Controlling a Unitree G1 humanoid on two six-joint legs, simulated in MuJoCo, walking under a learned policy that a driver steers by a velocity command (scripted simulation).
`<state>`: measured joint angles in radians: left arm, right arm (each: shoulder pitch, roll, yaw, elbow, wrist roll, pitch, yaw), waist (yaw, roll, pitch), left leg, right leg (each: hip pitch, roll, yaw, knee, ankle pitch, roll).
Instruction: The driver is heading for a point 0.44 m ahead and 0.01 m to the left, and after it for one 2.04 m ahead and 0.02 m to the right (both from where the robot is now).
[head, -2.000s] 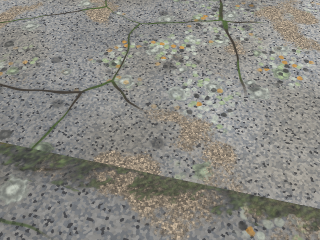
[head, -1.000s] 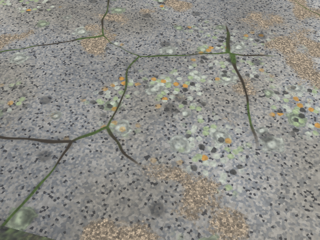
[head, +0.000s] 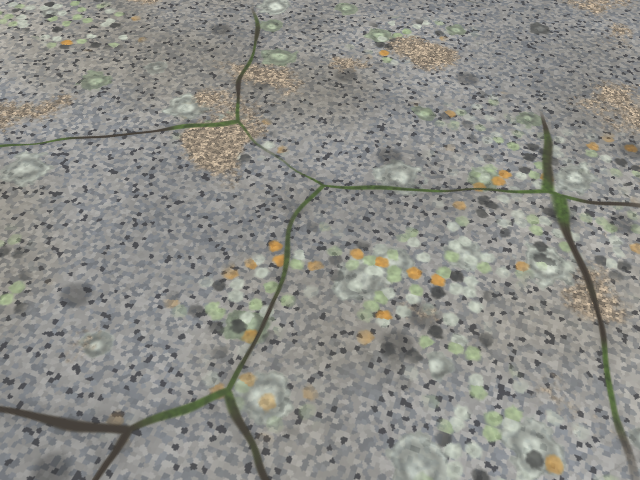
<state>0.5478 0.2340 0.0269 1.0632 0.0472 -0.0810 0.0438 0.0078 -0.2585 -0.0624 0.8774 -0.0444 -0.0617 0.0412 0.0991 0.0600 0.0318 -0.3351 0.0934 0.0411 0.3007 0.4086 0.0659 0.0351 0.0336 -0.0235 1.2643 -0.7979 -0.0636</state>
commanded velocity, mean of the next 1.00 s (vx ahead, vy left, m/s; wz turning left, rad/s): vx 0.50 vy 0.00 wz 0.00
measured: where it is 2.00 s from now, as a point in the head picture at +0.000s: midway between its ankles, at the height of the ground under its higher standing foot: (333, 259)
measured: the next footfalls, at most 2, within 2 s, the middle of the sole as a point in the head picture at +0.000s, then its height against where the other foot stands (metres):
right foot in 0.42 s outside the picture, level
left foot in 0.98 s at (294, 395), level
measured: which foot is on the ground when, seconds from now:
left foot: down 0.00-0.44, up 0.46-0.96, down 0.98-1.00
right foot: up 0.00-0.40, down 0.42-0.98, up 1.00-1.00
